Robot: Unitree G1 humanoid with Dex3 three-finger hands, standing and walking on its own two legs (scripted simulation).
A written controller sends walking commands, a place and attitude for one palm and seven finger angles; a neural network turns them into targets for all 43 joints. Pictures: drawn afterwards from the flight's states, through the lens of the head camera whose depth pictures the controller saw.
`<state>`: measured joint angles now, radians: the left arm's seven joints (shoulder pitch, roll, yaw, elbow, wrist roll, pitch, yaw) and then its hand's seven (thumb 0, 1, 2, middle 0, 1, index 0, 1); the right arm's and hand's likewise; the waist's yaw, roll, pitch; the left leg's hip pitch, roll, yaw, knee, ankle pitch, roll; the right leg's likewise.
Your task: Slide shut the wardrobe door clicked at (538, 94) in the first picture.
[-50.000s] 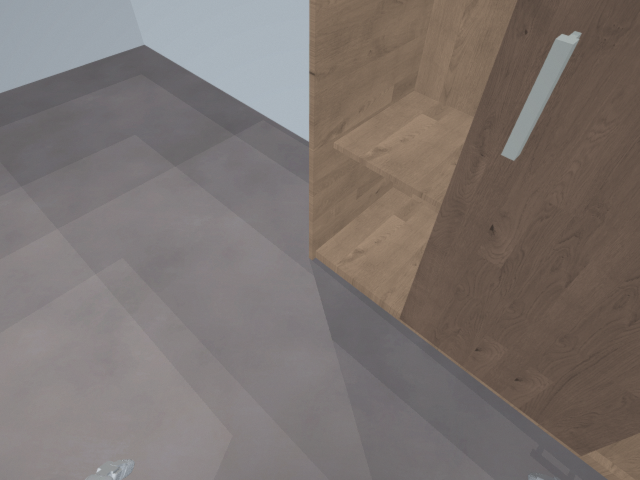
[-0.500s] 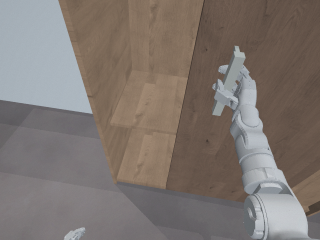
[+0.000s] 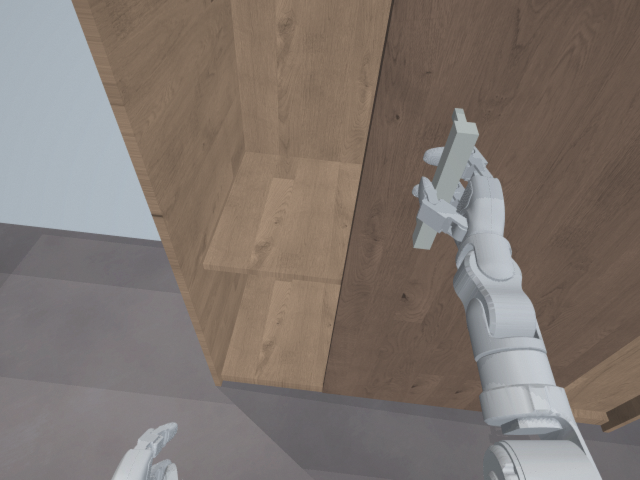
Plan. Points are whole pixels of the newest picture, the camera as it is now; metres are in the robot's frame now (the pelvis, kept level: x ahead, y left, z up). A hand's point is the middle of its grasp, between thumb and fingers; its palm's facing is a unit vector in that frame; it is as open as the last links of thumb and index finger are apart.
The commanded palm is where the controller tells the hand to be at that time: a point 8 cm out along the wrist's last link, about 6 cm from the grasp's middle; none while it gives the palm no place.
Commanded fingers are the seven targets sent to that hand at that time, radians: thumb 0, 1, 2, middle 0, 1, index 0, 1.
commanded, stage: tug the door sideways, standing still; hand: right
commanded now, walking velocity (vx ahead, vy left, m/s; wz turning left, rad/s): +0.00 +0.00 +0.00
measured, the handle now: (438, 183) +0.46 -0.11 +0.15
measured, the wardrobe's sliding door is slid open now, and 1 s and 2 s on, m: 0.32 0.32 0.30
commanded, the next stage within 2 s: step sideways, sliding the door along in 0.78 s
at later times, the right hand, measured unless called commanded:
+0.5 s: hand (423, 204) +0.41 -0.08 +0.16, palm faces +0.09 +0.99 -0.05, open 6.0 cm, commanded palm +0.39 -0.08 +0.16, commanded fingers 0.00 -0.90 -0.90 0.45 1.40 0.45 1.40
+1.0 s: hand (427, 206) +0.41 -0.08 +0.16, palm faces +0.01 +0.99 -0.11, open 6.2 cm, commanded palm +0.39 -0.12 +0.16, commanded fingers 0.00 -0.90 -0.90 0.45 1.40 0.45 1.40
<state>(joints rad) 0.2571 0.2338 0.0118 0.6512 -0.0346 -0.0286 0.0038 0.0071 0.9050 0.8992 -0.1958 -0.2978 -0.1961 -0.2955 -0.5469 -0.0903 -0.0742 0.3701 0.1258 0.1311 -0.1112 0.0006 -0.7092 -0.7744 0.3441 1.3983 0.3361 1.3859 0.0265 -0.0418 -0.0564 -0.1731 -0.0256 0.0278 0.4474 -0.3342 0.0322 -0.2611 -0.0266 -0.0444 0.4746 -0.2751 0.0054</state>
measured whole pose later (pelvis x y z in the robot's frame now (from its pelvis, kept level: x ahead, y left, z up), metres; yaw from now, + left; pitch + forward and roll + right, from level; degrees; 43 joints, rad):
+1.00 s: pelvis -0.05 -0.02 -0.01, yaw +1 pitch +4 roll +0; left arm 0.29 0.23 0.01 0.74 -0.03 -0.12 0.01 0.01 0.90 0.90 -0.20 -0.30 -0.20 -0.30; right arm -0.86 -0.15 -0.02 0.82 0.10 -0.11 -0.14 -0.03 -0.67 -0.79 0.38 1.40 0.28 1.40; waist 0.02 -0.05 0.01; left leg -0.31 -0.01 0.01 0.58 -0.33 0.01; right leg -0.38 -0.01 -0.06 0.57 -0.26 -0.02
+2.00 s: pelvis +0.05 +0.18 -0.01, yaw -11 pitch -3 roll +0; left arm 0.07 0.24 0.08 0.66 -0.05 -0.09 0.02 0.01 0.91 0.90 -0.19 -0.30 -0.19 -0.30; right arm -0.60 -0.15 -0.04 0.18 0.10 -0.03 -0.18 -0.02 -0.73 -0.84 0.44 1.40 0.18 1.39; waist -0.12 -0.04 0.29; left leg -0.34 0.05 0.03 0.79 -0.35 -0.01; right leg -0.22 -0.07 -0.03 0.58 -0.29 0.03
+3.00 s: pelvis +0.05 +0.25 -0.01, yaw -2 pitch -3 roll +2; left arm 0.08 0.19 0.06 0.58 -0.02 -0.04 -0.06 0.01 0.91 0.90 -0.19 -0.30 -0.19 -0.30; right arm -0.40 -0.10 0.06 -0.04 0.03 -0.09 -0.13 -0.01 -0.75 -0.83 0.39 1.40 0.16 1.36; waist -0.12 -0.05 0.26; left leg -0.32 0.01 0.04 0.76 -0.37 0.01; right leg -0.23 -0.25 -0.10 0.58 -0.28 0.13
